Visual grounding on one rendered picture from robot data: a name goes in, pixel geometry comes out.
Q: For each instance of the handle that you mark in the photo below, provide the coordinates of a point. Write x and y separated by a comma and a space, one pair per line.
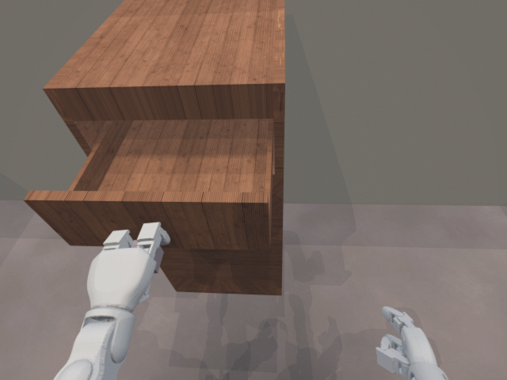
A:
158, 255

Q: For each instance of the left robot forearm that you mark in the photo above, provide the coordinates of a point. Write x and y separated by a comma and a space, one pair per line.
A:
101, 347

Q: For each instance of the left robot hand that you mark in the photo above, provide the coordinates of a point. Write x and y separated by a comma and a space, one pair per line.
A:
120, 276

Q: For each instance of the drawer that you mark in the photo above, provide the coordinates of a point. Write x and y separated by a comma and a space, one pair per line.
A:
208, 182

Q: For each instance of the cabinet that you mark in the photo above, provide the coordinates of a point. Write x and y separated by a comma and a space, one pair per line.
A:
187, 60

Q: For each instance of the right robot forearm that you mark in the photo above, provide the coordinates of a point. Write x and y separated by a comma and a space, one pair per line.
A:
425, 371

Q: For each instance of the right robot hand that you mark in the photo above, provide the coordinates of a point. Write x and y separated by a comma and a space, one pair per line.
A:
397, 355

